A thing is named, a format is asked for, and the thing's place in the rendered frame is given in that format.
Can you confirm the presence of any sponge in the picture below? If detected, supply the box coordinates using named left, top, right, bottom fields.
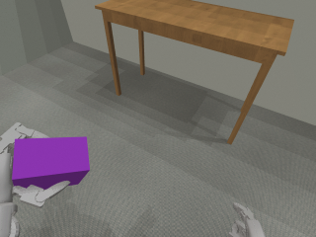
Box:
left=12, top=136, right=90, bottom=190

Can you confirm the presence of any robot left forearm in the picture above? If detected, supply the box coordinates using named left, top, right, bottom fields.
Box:
left=0, top=202, right=21, bottom=237

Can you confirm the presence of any robot left hand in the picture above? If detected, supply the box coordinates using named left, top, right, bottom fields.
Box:
left=0, top=122, right=70, bottom=208

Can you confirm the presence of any table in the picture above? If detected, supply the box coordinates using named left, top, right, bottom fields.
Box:
left=95, top=0, right=294, bottom=144

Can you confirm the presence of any robot right hand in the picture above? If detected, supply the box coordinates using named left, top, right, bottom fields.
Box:
left=229, top=202, right=266, bottom=237

